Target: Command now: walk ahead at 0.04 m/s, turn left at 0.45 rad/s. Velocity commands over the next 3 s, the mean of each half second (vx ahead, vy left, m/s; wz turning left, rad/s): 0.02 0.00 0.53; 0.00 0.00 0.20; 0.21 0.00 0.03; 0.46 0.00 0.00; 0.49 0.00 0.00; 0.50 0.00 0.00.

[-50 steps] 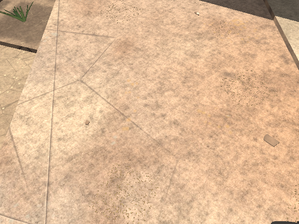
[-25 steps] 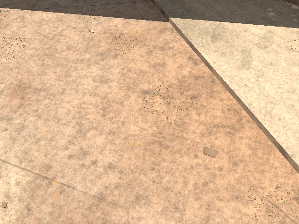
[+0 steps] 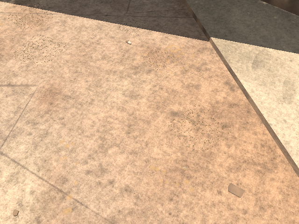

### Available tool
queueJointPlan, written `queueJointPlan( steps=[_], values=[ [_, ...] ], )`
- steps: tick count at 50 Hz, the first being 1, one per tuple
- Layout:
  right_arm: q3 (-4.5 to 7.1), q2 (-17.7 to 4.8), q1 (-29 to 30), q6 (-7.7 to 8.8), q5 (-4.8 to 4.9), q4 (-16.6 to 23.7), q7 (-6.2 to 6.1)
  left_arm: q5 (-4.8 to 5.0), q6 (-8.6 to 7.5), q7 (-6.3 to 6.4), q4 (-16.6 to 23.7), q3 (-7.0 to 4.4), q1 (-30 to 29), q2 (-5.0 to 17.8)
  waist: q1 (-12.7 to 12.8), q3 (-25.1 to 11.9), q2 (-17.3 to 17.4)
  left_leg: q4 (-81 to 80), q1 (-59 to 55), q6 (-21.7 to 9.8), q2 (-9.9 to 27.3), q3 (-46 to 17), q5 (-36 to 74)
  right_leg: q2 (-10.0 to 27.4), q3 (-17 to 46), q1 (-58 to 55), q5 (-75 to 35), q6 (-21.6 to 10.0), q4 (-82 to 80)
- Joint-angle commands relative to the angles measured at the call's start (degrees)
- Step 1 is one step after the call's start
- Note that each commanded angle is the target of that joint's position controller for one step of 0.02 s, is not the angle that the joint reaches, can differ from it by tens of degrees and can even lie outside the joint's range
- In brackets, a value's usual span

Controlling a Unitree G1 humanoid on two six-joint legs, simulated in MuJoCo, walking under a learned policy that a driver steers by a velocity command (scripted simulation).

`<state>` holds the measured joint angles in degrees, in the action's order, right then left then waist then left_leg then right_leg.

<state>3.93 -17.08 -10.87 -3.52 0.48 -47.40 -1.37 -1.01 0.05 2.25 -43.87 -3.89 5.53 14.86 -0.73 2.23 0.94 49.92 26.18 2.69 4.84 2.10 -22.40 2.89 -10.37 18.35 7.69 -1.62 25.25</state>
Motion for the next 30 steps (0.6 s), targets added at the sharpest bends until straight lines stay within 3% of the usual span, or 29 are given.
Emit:
queueJointPlan(
  steps=[1,3,4,5,6,7,9,10,12,17,20,24,26,27,28,29,30],
  values=[
    [1.4,-4.75,-3.07,0.37,-0.1,3.36,1.04,1.11,0.04,0.44,2.78,-2.49,-3.35,9.51,-1.51,-8.0,-8.3,-7.05,-8.31,-2.28,-0.14,1.38,2.9,16.25,9.54,-4.18,-1.4,-9.79,-8.25],
    [2.14,-5.64,-7.28,0.45,-0.72,1.94,1.55,2.42,0.74,0.38,1.51,-2.41,-2.77,8.35,-3.25,-7.06,-5.41,-18.72,-14.56,-5.59,-2.83,2.16,9.58,12.97,5.83,-1.85,3.55,-4.89,-0.68],
    [3.18,-9.67,-7.94,0.63,-1.08,2.45,1.02,1.9,1.17,0.11,0.46,-2.06,0.57,5.94,-1.87,-4.26,5.81,-28.16,-16.95,-9.28,3.56,-9.77,19.14,7.23,0.36,4.61,11.05,0.5,12.19],
    [3.78,-15.04,-6.56,0.82,-0.93,5.01,0.11,-0.26,1.17,-0.12,2.65,-1.52,-0.38,4.34,0.27,-1.28,19.99,-29.87,-20.69,-17.57,15.74,-28.45,36.1,-1.63,0.02,20.42,30.18,5.94,28.06],
    [3.81,-15.53,-7.49,2.21,-3.3,5.68,0.82,-0.1,0.85,0.24,4.67,-2.05,-6.71,5.94,-3.69,-4.38,15.43,-33.62,-16.04,-23.06,17.65,-32.56,30.07,-3.83,9.9,21.81,31.72,5.03,37.25],
    [3.65,-14.53,-4.95,3.56,-3.33,6.06,1.11,1.04,0.9,0.48,4.5,-2.6,-7.27,7.4,-2.04,-3.64,10.53,-34.13,-15.77,-20.37,14.39,-28.14,24.17,-2.61,12.7,22.38,26.0,3.77,40.19],
    [2.69,-10.41,1.06,4.13,-0.58,7.47,0.41,0.65,1.26,1.26,1.85,-3.41,-4.04,8.53,0.73,-3.77,6.56,-32.68,-16.08,-14.64,10.25,-21.86,21.46,-1.09,13.93,22.33,17.2,3.45,39.59],
    [2.26,-9.31,1.8,4.03,-0.12,7.87,-0.03,0.22,1.21,1.36,1.63,-3.55,-3.42,8.57,1.31,-4.5,6.81,-32.17,-15.45,-14.15,9.13,-20.46,23.97,-1.53,13.9,20.59,14.61,3.87,40.33],
    [1.87,-8.3,0.05,3.9,-0.35,8.07,-0.57,0.62,0.69,1.17,1.43,-3.46,-2.67,7.52,1.25,-6.92,5.72,-31.26,-18.11,-14.34,7.79,-19.25,28.11,-2.55,14.16,19.34,11.52,4.43,39.76],
    [2.73,-10.0,-2.27,3.14,0.18,8.59,-1.43,1.14,-0.26,0.65,2.05,-2.45,-5.0,5.64,-0.58,-7.27,6.8,-29.71,-22.72,-14.69,6.6,-21.18,26.53,-3.37,15.29,17.93,9.84,6.25,25.0],
    [3.17,-10.97,-1.28,2.52,0.01,9.59,-1.15,1.41,-0.72,-0.1,2.01,-2.3,-5.13,6.16,-1.01,-6.46,7.98,-29.29,-19.21,-15.53,6.08,-23.58,24.87,-4.25,15.2,12.58,11.05,6.63,18.87],
    [3.12,-10.73,1.16,1.83,0.18,10.99,-0.58,1.8,-1.68,-1.09,1.38,-2.41,-2.58,7.44,-0.5,-7.76,8.82,-26.58,-19.02,-15.51,5.67,-27.33,31.43,-5.08,15.09,6.5,12.46,5.82,11.96],
    [2.62,-9.77,2.68,1.41,0.62,11.54,-0.73,1.74,-2.21,-1.77,0.51,-2.33,0.18,7.48,0.9,-8.71,8.64,-23.86,-18.86,-13.72,4.29,-27.44,33.03,-4.83,13.99,0.89,7.05,4.59,3.15],
    [2.29,-9.14,3.06,1.2,0.88,11.69,-0.94,1.46,-2.45,-2.09,-0.05,-2.36,1.79,7.6,2.0,-8.6,7.86,-22.49,-17.11,-11.69,2.6,-26.7,29.67,-4.09,13.51,-4.04,-0.63,3.49,-4.09],
    [1.73,-7.4,1.29,1.24,0.31,11.66,-1.07,0.67,-2.46,-2.05,-0.07,-2.78,2.56,9.77,1.27,-9.36,4.11,-19.06,-12.81,-8.89,-0.18,-24.42,20.73,1.55,17.88,-10.23,-7.07,1.35,-5.74],
    [0.73,-4.22,-1.95,1.61,-1.04,11.79,-0.86,-0.32,-2.04,-1.63,0.84,-3.19,1.49,13.53,-1.93,-9.76,-9.78,-8.21,-5.1,-5.49,-8.02,-16.21,-0.23,12.47,29.2,-15.49,-21.98,-4.01,-5.78],
    [1.57,-6.93,-0.96,2.21,-0.73,13.1,-0.76,-1.53,-1.92,-1.78,0.35,-2.79,1.81,12.89,-1.43,-7.95,-16.64,0.86,2.45,-2.63,-11.48,-11.68,-16.69,20.01,38.86,-12.98,-26.81,-14.59,-6.3]
  ],
)
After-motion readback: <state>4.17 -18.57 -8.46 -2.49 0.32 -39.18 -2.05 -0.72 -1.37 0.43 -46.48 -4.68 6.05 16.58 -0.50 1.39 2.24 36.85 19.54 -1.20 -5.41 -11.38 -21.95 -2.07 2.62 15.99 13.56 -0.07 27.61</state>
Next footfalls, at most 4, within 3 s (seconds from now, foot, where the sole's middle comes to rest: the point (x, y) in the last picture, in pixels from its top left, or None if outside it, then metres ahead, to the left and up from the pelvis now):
0.08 left None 0.04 0.12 -0.77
0.56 right None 0.12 -0.09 -0.77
0.88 left None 0.00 0.15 -0.77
1.84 left None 0.41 0.28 -0.77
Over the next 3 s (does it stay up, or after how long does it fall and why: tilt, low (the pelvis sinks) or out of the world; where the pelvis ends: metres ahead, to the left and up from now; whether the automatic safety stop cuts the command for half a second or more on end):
stays up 0.90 0.36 -0.01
